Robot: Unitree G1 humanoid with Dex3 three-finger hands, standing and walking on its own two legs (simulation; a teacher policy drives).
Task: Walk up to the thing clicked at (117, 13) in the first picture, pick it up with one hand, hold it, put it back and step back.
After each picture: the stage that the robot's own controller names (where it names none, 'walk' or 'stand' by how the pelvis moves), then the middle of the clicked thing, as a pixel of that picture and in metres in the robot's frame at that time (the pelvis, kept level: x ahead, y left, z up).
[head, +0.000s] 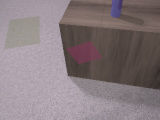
stand; out of the picture +1.05 -0.20 -0.03
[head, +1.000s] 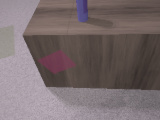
walk; (81, 2) +0.97 +0.07 -0.01
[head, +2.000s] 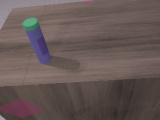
walk; (38, 42) +0.63 +0.28 -0.03
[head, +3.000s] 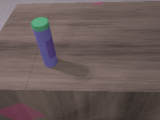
stand; (46, 44) +0.58 +0.21 +0.00
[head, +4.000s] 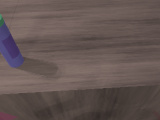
stand; (5, 43) +0.53 +0.35 +0.01
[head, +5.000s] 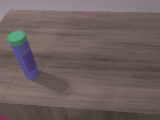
stand; (25, 57) +0.53 +0.31 -0.03
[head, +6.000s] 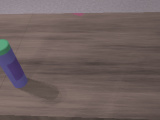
stand; (11, 66) +0.49 +0.35 -0.04
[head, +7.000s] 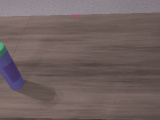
stand; (7, 68) +0.48 +0.37 -0.04
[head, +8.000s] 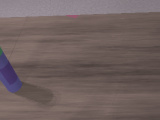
stand; (4, 70) +0.47 +0.38 -0.04
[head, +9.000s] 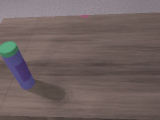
rise first; (18, 67) +0.47 +0.35 -0.03
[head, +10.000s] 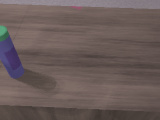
go down; (8, 54) +0.52 +0.34 -0.01
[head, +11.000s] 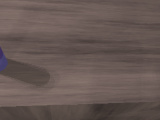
go down; out of the picture +0.47 +0.33 +0.03
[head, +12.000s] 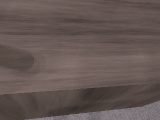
close in; out of the picture +0.49 +0.34 +0.06
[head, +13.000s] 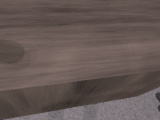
close; out of the picture +0.52 +0.34 +0.09
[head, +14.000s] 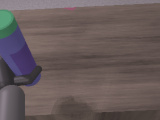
lift; (17, 55) +0.36 +0.20 +0.17
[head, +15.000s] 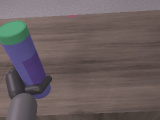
hold; (28, 65) +0.34 +0.19 +0.15
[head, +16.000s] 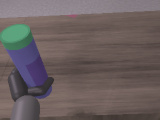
hold; (31, 67) +0.34 +0.18 +0.14
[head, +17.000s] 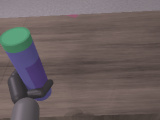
hold; (31, 69) +0.34 +0.18 +0.13
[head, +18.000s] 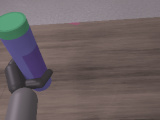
hold; (28, 58) +0.33 +0.17 +0.20
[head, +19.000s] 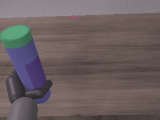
hold; (30, 69) +0.33 +0.18 +0.14
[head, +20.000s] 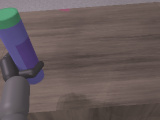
lower; (22, 51) +0.41 +0.20 +0.14
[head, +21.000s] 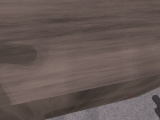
lower; out of the picture +0.50 +0.31 +0.07
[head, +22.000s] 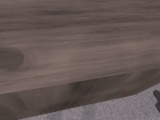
lower; out of the picture +0.50 +0.34 +0.08
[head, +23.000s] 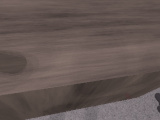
lower; out of the picture +0.49 +0.34 +0.08
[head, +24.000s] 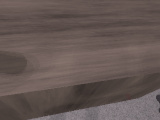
loosen; out of the picture +0.49 +0.34 +0.08
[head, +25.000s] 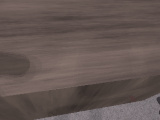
withdraw; out of the picture +0.49 +0.34 +0.07
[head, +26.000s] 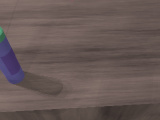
sink last; (5, 58) +0.46 +0.31 +0.02
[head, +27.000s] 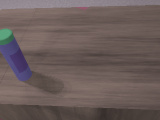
stand; (15, 57) +0.49 +0.35 +0.02
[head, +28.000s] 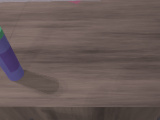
stand; (5, 56) +0.48 +0.34 +0.03
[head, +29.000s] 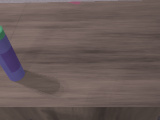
stand; (6, 56) +0.48 +0.34 +0.03
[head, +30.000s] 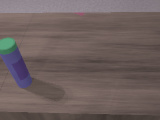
stand; (16, 65) +0.48 +0.32 -0.02
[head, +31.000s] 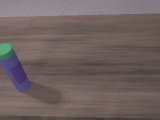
stand; (14, 69) +0.47 +0.34 -0.04
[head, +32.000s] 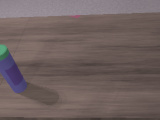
stand; (10, 71) +0.47 +0.35 -0.04
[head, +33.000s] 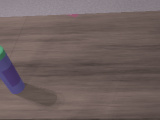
stand; (7, 72) +0.46 +0.36 -0.04
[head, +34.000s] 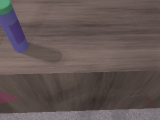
walk; (12, 28) +0.59 +0.32 -0.02
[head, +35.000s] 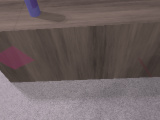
walk; out of the picture +0.92 +0.39 -0.01
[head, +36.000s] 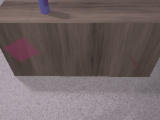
stand; out of the picture +1.14 +0.33 -0.02
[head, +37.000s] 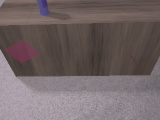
stand; out of the picture +1.13 +0.32 -0.03
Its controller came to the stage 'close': yes
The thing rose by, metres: 0.26
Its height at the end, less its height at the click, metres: +0.00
